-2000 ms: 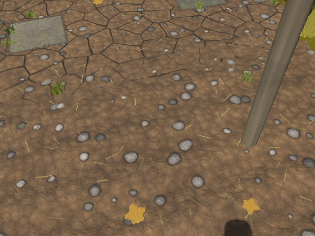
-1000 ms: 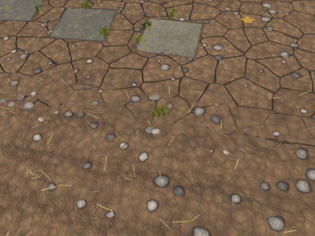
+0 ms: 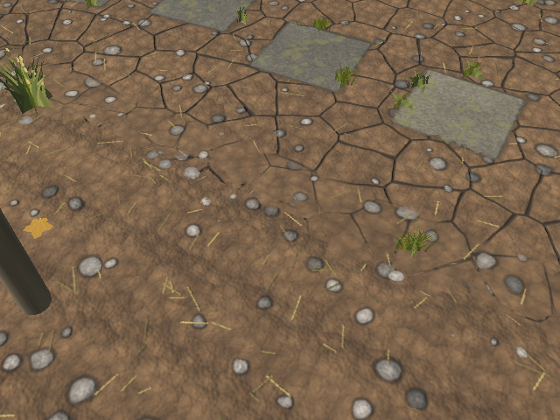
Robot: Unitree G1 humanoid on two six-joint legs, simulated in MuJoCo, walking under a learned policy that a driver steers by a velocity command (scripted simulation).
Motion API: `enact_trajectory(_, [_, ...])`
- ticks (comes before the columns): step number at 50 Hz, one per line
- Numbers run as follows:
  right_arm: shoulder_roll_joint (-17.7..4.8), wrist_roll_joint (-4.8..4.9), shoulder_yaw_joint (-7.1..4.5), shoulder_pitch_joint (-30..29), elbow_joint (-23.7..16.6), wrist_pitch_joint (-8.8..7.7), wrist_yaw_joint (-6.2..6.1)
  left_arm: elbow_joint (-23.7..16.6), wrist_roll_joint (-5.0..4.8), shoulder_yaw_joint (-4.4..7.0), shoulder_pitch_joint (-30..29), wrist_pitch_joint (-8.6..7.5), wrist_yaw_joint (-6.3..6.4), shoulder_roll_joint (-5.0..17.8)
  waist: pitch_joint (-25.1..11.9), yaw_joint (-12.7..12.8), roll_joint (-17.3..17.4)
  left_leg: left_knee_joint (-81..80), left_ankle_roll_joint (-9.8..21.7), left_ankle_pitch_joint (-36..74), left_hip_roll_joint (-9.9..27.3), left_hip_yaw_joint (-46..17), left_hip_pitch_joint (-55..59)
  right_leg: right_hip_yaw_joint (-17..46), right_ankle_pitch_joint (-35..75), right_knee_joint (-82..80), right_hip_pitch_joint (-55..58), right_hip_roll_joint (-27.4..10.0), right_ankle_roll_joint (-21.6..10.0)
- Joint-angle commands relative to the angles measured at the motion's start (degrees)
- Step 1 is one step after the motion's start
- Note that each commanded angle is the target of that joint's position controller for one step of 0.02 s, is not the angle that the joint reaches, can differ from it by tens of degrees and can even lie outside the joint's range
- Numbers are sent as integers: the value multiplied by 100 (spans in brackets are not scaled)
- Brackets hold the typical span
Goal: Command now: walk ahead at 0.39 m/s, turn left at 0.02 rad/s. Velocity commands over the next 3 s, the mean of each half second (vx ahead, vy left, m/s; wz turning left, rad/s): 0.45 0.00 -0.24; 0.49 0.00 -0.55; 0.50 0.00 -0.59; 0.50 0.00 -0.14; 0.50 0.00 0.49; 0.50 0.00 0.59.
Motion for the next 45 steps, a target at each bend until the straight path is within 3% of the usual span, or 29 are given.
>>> enact_trajectory(1, [-426, 20, -170, 429, -121, -40, 6, -483, -12, 203, -577, -66, -17, 945, -50, -613, -635, -611, -52, 752, -359, 368, 1802, 572, 507, -424, -1422, -717, -924])
enact_trajectory(2, [-599, 46, -257, 990, 10, -13, -56, -494, 29, 128, -628, -97, -28, 745, -281, -922, -430, -737, 57, 634, -167, 113, 2486, 301, 738, 383, -1728, -526, -718])
enact_trajectory(3, [-1092, -26, -369, 1760, 102, -6, -155, -669, 165, -26, -762, -138, -39, 277, -639, -1204, 835, -1370, 469, -80, 1085, -1621, 3272, -212, 48, 2479, -2560, -41, -306])
enact_trajectory(4, [-1580, -102, -429, 2015, 96, -57, -102, -958, 23, -47, -614, -256, 29, 172, -891, -1067, 1948, -2488, 1383, -1618, 2149, -4454, 3555, 75, -1349, 4038, -3791, 568, -149])
enact_trajectory(5, [-1183, -90, -299, 1544, 48, -133, -72, -906, -122, 83, -648, -324, 37, 665, -355, -880, 1236, -2668, 1469, -2259, 2255, -4490, 3112, 448, -1145, 4800, -4297, 146, -246])
enact_trajectory(6, [-850, -76, -204, 1232, 8, -182, -81, -882, -175, 123, -819, -349, -2, 802, 137, -759, 965, -2626, 1261, -1958, 2049, -3658, 2724, 442, -546, 4837, -4470, -104, -406])
enact_trajectory(7, [-710, -115, -154, 982, -25, -209, -83, -780, -123, 115, -832, -345, -16, 715, 246, -641, 620, -2653, 1066, -1228, 1762, -2969, 2433, 397, -39, 4713, -4306, -281, -446])
enact_trajectory(8, [-636, -153, -132, 791, -31, -214, -84, -743, -45, 128, -865, -328, -36, 662, 322, -542, 537, -2698, 921, -481, 1545, -2397, 2216, 398, 324, 4471, -4170, -405, -440])
enact_trajectory(10, [-526, -192, -105, 734, 10, -242, -122, -640, -37, 116, -771, -241, -117, 511, 248, -445, 638, -2816, 734, 693, 1256, -1496, 1973, 363, 848, 4312, -3823, -450, -389])
enact_trajectory(15, [-600, -198, -123, 882, 203, -280, -201, -904, -2, 73, -1338, -158, -134, 334, 415, -520, 347, -2989, 705, 2062, 1147, -332, 1871, 469, 1860, 3077, -4013, -145, -155])
enact_trajectory(18, [-693, -163, -123, 940, 288, -267, -270, -1148, 29, -13, -1947, -190, -236, 197, 544, -712, 341, -3144, 559, 2229, 1107, 172, 1763, -6, 2566, 2036, -3633, -93, -166])
enact_trajectory(21, [-760, -111, -134, 1281, 486, -196, -301, -1434, 10, -73, -2473, -214, -375, 111, 691, -873, 216, -2967, 491, 2691, 1276, 419, 2289, -226, 2570, 1425, -3734, -31, -319])
enact_trajectory(23, [-854, -99, -156, 1318, 524, -99, -320, -1604, -4, -53, -2616, -231, -473, 175, 611, -804, 271, -2584, 442, 3715, 1381, 567, 2738, -427, 2188, 1208, -3696, 112, -482])
enact_trajectory(25, [-1034, -100, -206, 1253, 478, 2, -379, -1673, 4, 30, -2425, -199, -518, 352, 224, -565, 518, -1828, 357, 5774, 1434, 712, 3100, -744, 1593, 1247, -3222, 432, -703])
enact_trajectory(27, [-1180, -126, -246, 1165, 397, 114, -450, -1511, -7, 226, -1409, -131, -483, 728, -461, 21, 714, -281, 286, 6992, 1412, 783, 3028, -863, 1145, 1260, -1931, 785, -995])
enact_trajectory(28, [-1188, -99, -234, 993, 315, 119, -471, -1318, -6, 389, -473, -104, -388, 1020, -890, 573, 518, 1079, 131, 6378, 1217, 875, 2141, -580, 1449, 840, -383, 793, -1244])
enact_trajectory(29, [-686, -291, -69, 1247, 157, 24, -437, -1178, 4, 462, 92, -20, -238, 1425, -1470, 445, -627, 2960, -35, 2015, 667, 800, 447, 1164, 1697, 1033, 1438, -384, -1585])
enact_trajectory(30, [-264, -211, 110, 1694, -92, -190, -287, -1383, 49, 462, -119, -103, -255, 1612, -2341, -35, -1381, 4779, -271, -1684, -495, -312, -1687, 4695, 322, 108, 2980, -1679, -2893])
enact_trajectory(31, [-903, -21, -41, 918, -200, -387, -184, -1362, 66, 374, -98, -125, -249, 1127, -2067, 408, -473, 4900, -160, -1229, -113, -1065, -2258, 4388, -185, -422, 2690, -1496, -2527])
enact_trajectory(32, [-939, 119, -40, 477, -416, -470, -147, -1349, 75, 317, -382, -157, -235, 971, -1134, 248, -183, 4464, -72, -657, 123, -940, -2381, 3486, 22, -572, 1789, -1278, -2240])
enact_trajectory(33, [-817, 26, -17, 401, -402, -495, -190, -1397, 63, 285, -764, -189, -246, 900, -586, -83, 428, 3908, -108, -327, 367, -863, -2147, 2888, 705, -674, 817, -1007, -2059])
enact_trajectory(34, [-843, -98, -57, 475, -358, -451, -233, -1474, 88, 246, -1064, -211, -239, 763, -370, -292, 437, 3463, -195, -117, 527, -848, -1812, 2434, 1337, -740, 199, -765, -1969])
enact_trajectory(35, [-850, -144, -75, 615, -348, -371, -233, -1540, 151, 222, -1206, -218, -220, 721, -289, -464, 219, 3330, -281, 1, 619, -850, -1472, 2201, 1708, -867, -279, -621, -1956])
enact_trajectory(38, [-672, -258, -39, 619, -408, -203, -282, -1414, 94, 244, -1142, -251, -153, 798, -160, -542, 26, 2632, -625, 263, 662, -618, -1263, 1667, 2463, -979, -1076, -418, -1985])
enact_trajectory(42, [-409, -247, 73, -352, -678, -197, -297, -1237, 43, 290, -813, -164, -26, 979, -31, -166, -186, 789, -779, 1722, 399, -489, -1040, 1199, 2025, -816, -1456, 29, -1603])
enact_trajectory(45, [-426, -138, 79, -903, -803, -262, -223, -1105, 6, 311, -497, -96, 4, 1058, -111, 101, -336, -137, -771, 2288, 100, -488, -610, 1445, 1430, -626, -1333, -14, -1439])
